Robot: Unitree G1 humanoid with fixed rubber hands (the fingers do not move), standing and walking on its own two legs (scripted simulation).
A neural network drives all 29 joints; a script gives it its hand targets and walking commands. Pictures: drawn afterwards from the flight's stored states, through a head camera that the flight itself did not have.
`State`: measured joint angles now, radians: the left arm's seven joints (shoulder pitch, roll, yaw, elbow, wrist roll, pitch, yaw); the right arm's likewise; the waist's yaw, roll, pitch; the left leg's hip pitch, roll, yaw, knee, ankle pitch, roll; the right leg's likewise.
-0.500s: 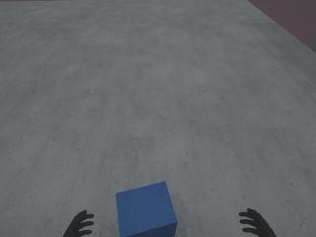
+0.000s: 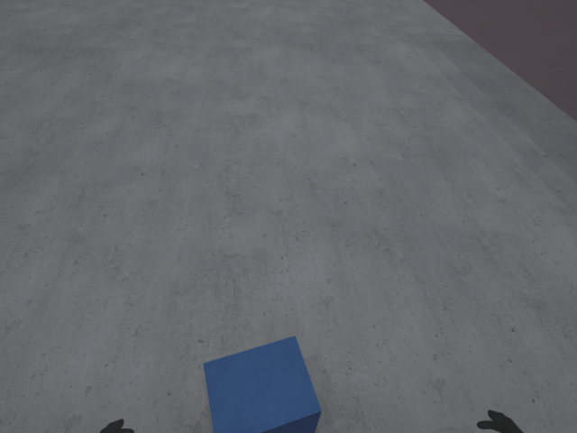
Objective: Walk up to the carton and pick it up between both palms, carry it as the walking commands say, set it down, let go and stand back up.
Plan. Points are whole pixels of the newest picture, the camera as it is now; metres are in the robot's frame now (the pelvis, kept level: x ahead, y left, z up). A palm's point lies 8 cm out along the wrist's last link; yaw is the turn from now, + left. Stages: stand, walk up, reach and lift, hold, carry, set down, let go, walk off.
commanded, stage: stand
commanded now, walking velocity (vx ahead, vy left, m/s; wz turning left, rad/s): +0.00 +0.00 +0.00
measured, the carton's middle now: (261, 400) +0.38 +0.08 -0.65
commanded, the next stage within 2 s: none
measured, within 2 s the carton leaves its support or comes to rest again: neither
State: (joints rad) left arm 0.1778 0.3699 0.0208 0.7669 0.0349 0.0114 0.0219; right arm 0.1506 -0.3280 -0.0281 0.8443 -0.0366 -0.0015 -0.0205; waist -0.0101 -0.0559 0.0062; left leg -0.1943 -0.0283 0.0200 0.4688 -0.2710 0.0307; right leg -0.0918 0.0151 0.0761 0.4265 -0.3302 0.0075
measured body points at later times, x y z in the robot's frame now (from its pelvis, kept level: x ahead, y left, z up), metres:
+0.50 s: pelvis -0.02 +0.00 +0.01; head -0.02 +0.02 +0.45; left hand +0.09 +0.31 -0.12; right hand +0.09 -0.31 -0.10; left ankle -0.01 +0.10 -0.74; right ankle -0.06 -0.13 -0.74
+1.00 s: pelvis -0.03 +0.00 +0.01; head -0.03 +0.02 +0.46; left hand +0.07 +0.31 -0.12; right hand +0.07 -0.32 -0.10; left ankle -0.01 +0.10 -0.74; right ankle -0.06 -0.13 -0.74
